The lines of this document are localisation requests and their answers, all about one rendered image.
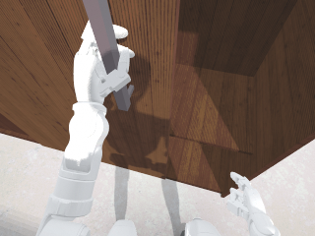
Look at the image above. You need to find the left robot thigh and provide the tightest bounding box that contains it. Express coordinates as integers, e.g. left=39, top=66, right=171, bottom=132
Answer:
left=107, top=219, right=137, bottom=236

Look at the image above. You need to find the right robot hand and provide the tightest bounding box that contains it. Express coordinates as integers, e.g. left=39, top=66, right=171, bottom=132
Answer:
left=227, top=172, right=266, bottom=223

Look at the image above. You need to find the right robot thigh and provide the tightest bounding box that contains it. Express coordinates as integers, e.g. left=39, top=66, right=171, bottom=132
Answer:
left=184, top=219, right=221, bottom=236

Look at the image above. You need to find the left robot hand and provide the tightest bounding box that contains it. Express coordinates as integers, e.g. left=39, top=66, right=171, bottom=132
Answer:
left=73, top=20, right=135, bottom=104

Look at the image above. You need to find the robot thigh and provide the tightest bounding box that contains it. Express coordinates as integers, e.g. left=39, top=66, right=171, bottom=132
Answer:
left=184, top=219, right=221, bottom=236
left=107, top=219, right=137, bottom=236

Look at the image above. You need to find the robot left upper arm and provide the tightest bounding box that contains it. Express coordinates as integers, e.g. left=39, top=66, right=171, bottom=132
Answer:
left=39, top=218, right=91, bottom=236

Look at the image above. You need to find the right robot forearm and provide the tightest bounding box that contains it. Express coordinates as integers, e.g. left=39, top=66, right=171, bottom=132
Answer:
left=248, top=212, right=281, bottom=236

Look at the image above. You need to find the handle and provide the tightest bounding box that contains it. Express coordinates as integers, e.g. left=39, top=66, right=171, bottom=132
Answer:
left=83, top=0, right=134, bottom=111

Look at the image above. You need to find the left robot forearm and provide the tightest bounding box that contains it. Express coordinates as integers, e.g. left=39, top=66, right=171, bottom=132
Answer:
left=35, top=101, right=109, bottom=236

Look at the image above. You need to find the wardrobe door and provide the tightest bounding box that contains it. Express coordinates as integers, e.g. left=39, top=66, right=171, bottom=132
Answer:
left=0, top=113, right=28, bottom=136
left=0, top=0, right=180, bottom=180

